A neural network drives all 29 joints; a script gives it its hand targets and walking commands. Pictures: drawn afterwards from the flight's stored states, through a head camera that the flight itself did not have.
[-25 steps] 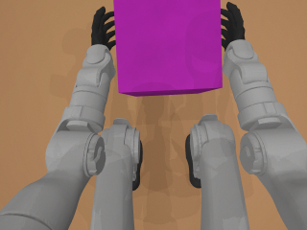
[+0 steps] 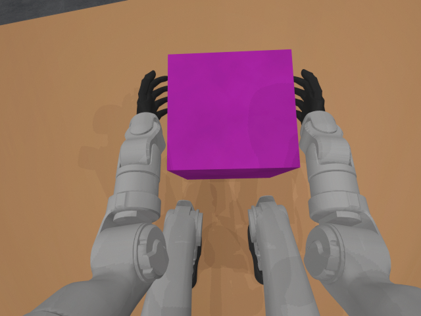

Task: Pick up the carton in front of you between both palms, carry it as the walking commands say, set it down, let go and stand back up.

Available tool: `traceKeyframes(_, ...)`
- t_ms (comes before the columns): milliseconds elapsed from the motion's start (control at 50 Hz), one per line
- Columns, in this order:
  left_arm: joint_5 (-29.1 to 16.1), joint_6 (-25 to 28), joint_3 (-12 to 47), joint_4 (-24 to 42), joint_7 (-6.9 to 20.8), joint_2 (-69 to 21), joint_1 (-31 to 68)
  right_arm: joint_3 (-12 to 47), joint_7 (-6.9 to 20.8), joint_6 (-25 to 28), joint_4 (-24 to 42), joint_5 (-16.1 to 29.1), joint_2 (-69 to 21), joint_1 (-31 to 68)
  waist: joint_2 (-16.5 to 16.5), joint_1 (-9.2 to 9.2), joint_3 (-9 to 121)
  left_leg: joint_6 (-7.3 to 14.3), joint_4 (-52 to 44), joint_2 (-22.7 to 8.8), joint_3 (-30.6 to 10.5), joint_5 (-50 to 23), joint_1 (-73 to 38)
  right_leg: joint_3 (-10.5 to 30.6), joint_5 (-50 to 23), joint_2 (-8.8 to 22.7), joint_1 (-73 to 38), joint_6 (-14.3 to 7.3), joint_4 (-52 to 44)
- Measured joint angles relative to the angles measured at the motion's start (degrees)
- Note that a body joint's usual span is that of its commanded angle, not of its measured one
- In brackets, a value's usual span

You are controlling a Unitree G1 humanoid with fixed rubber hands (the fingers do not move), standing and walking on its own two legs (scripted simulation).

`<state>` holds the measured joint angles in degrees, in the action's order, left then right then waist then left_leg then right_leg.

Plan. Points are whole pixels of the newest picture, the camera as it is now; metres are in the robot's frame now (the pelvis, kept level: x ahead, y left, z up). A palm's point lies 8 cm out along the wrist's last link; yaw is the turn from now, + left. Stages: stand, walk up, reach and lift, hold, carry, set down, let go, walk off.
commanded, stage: reach and lift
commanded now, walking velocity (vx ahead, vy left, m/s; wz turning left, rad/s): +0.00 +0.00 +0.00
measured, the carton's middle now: (228, 128) +0.45 -0.02 -0.12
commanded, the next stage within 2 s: none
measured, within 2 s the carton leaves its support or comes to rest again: neither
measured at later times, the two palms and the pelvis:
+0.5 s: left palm (105, 95) +0.42 +0.13 +0.12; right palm (359, 92) +0.41 -0.17 +0.11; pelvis +0.05 +0.00 +0.15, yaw -1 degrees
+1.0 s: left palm out of the picture +0.38 +0.14 +0.27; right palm out of the picture +0.37 -0.16 +0.26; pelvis +0.09 +0.00 +0.25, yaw -1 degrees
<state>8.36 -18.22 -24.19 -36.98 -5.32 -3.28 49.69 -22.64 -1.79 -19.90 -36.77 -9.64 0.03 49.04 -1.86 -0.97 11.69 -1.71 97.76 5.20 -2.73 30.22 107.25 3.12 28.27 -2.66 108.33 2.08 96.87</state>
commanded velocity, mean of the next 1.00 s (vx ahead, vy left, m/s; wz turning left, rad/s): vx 0.00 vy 0.00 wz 0.00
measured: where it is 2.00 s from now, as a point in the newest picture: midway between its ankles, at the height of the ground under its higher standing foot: (225, 265)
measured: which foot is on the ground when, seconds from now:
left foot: down 0.00-1.00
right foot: down 0.00-1.00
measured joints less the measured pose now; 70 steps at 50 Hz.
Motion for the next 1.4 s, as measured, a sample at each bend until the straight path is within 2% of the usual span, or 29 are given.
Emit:
traceKeyframes(220, -0.8, 0.3, 2.2, 1.3, 0.0, -1.8, -9.7, 2.2, -0.3, 0.3, 1.2, 0.8, -2.0, -9.5, 0.4, 0.27, 2.1, 0.5, -11.1, -0.8, -0.3, 0.2, -16.4, 0.2, 0.2, 0.0, -16.2, -0.5, -11.0)
traceKeyframes(620, 1.5, 1.2, 4.6, 3.2, 1.7, -4.4, -24.7, 4.7, -0.3, 1.4, 3.6, -0.8, -5.8, -24.8, 0.9, 0.58, -0.3, 1.2, -37.7, -1.9, -1.3, -5.0, -52.1, 0.5, -4.8, 0.5, -51.9, -1.3, -37.3)
traceKeyframes(800, 2.2, -2.8, 6.6, 7.3, 2.2, -5.2, -30.7, 6.3, -0.2, -2.4, 7.7, -1.1, -7.1, -31.0, 1.3, 0.70, -3.0, 1.5, -51.5, -2.5, -1.6, -9.0, -70.4, 0.7, -8.6, 0.8, -70.2, -1.6, -50.9)
traceKeyframes(1020, 4.4, -11.7, 8.1, 13.8, 3.9, -5.6, -34.0, 7.8, 0.5, -11.3, 14.6, -3.2, -8.6, -34.4, 1.5, 0.67, -7.2, 1.6, -66.2, -3.3, -1.9, -14.2, -91.2, 0.9, -13.9, 1.1, -91.1, -1.7, -65.8)
traceKeyframes(1180, 8.7, -15.4, 5.2, 12.3, 5.5, -6.5, -30.6, 4.9, 2.3, -15.2, 13.2, -7.4, -9.5, -30.9, 1.5, 0.70, -10.8, 1.7, -69.1, -3.3, -2.0, -15.9, -96.8, 0.9, -15.7, 1.2, -96.8, -1.7, -68.9)
traceKeyframes(1400, 9.1, -15.3, 4.1, 13.7, 5.9, -7.0, -28.7, 4.1, 2.9, -15.3, 14.5, -7.7, -9.6, -29.0, 1.4, 0.59, -13.7, 1.6, -69.7, -3.3, -2.0, -16.8, -97.3, 0.9, -16.5, 1.2, -97.3, -1.7, -69.5)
